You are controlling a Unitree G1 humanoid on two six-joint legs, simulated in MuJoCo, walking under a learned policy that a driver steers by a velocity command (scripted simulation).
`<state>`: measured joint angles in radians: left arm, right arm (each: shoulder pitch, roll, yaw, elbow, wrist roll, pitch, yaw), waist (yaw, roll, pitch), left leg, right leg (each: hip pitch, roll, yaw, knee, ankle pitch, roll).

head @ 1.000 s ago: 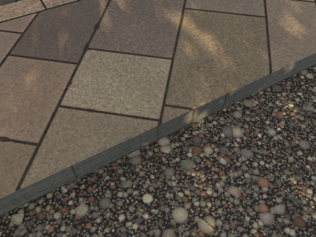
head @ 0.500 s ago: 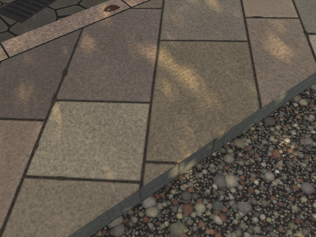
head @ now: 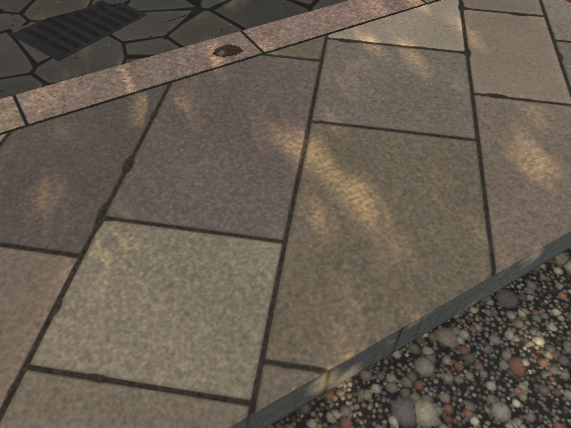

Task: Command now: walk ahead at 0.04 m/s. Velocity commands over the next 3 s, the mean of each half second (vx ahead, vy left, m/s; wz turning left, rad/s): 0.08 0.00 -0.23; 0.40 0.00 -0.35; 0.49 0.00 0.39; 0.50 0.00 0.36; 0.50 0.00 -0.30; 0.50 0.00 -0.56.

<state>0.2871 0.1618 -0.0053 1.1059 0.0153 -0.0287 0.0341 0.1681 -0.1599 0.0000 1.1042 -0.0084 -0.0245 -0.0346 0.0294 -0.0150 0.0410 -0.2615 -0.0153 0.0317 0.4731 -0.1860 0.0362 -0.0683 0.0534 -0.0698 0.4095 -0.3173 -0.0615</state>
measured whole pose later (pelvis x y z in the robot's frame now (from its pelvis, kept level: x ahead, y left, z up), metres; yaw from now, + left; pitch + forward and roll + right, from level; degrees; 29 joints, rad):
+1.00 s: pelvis +0.13 -0.09 -0.01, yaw -20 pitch +2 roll +1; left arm 0.50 0.20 0.05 1.04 0.02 -0.08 0.02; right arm 0.01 -0.23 -0.04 0.84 -0.02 -0.03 0.03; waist 0.07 0.02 0.03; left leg -0.58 0.01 0.10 0.63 -0.12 0.05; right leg 0.16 0.08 0.10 0.14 -0.33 -0.09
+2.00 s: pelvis +0.60 -0.15 +0.01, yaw +7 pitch +5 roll +1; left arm 0.56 0.16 0.01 1.04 0.01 -0.08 0.03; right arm -0.08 -0.06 0.07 0.47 -0.03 0.01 0.01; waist 0.06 0.00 0.00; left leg -1.06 0.07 0.11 1.48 -0.47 0.12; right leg -0.01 -0.04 -0.12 0.12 -0.19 -0.01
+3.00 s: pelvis +1.14 -0.09 +0.13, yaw -22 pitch +3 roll -1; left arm 0.42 0.27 0.07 0.80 0.01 -0.05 0.00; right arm 0.05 -0.23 -0.01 0.62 -0.03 -0.03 0.02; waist 0.10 0.03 0.03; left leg -0.67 0.08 -0.04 0.68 -0.06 -0.04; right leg -0.03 0.14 0.15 0.35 -0.35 -0.11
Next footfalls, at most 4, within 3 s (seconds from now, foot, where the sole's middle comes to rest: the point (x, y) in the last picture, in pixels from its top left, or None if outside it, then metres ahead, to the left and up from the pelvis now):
0.58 right None -0.02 -0.12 -0.78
1.06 left None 0.34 -0.08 -0.78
1.56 right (417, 411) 0.56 -0.28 -0.78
2.06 left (312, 306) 0.76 -0.03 -0.64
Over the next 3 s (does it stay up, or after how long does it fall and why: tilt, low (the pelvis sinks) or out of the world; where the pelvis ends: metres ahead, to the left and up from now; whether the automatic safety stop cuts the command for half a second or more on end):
stays up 1.14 -0.09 0.13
